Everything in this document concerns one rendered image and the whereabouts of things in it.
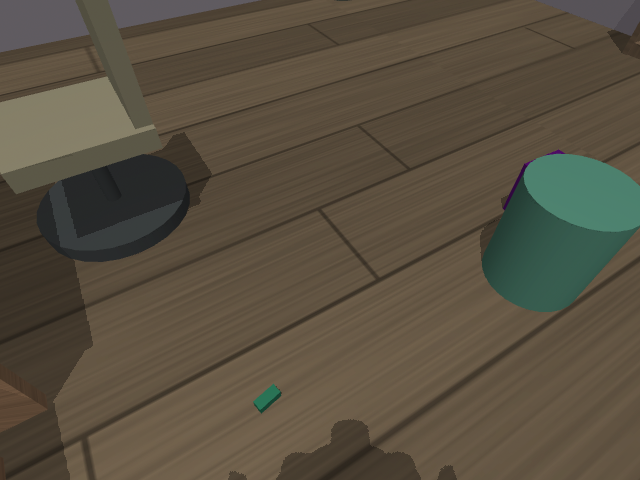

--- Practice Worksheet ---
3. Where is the office chair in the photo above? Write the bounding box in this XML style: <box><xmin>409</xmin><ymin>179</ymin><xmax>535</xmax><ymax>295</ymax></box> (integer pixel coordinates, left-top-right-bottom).
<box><xmin>0</xmin><ymin>0</ymin><xmax>190</xmax><ymax>262</ymax></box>

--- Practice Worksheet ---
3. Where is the bookshelf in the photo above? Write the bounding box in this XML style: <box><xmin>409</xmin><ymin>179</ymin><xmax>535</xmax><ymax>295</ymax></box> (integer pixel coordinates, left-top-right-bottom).
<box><xmin>622</xmin><ymin>22</ymin><xmax>640</xmax><ymax>59</ymax></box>

